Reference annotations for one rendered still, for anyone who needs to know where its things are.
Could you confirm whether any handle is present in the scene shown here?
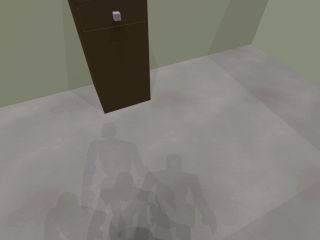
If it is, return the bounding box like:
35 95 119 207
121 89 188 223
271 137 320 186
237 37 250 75
112 11 121 21

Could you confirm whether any drawer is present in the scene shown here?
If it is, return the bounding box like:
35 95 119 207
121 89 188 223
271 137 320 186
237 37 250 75
75 0 145 31

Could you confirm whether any cabinet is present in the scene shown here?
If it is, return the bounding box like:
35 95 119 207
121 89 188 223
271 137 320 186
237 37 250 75
68 0 151 114

